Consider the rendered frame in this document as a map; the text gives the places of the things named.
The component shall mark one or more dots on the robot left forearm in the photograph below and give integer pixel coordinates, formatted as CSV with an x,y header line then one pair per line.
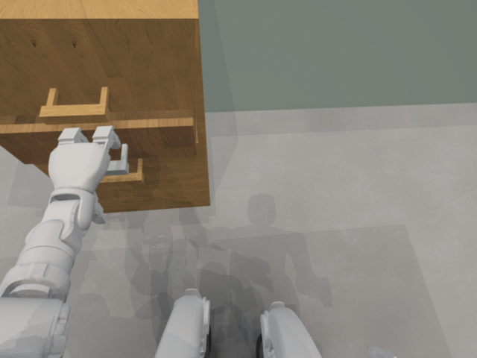
x,y
46,261

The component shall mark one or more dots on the drawer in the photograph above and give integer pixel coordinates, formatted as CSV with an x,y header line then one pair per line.
x,y
156,133

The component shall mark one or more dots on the left robot thigh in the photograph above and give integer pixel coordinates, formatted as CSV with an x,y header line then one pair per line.
x,y
187,324

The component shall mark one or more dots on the left robot upper arm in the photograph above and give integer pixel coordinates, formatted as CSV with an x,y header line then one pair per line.
x,y
33,327

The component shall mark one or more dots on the robot left hand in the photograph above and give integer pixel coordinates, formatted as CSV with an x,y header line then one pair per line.
x,y
81,164

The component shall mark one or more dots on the handle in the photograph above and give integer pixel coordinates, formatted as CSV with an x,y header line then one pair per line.
x,y
119,167
74,114
117,180

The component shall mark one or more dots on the right robot shin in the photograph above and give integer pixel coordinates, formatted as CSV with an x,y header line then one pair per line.
x,y
265,350

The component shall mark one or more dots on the cabinet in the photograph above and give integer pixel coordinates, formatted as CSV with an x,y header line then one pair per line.
x,y
132,55

